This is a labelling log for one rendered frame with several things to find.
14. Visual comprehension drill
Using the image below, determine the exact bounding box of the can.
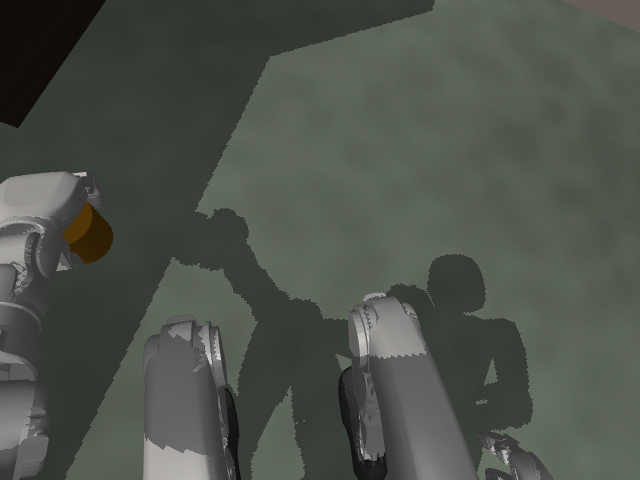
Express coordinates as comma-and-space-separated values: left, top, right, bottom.
62, 201, 113, 264

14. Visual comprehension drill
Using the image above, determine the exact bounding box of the left robot foot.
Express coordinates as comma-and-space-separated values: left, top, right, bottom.
224, 388, 241, 480

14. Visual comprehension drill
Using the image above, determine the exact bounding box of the left robot hand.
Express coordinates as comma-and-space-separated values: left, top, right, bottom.
0, 171, 105, 271

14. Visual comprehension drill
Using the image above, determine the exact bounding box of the right robot hand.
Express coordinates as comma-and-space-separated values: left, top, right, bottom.
476, 430, 554, 480

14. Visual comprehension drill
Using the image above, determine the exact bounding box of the left robot arm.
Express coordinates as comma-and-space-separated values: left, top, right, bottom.
0, 216, 64, 480

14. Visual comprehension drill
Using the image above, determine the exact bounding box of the right robot foot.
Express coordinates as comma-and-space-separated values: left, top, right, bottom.
338, 366, 387, 480

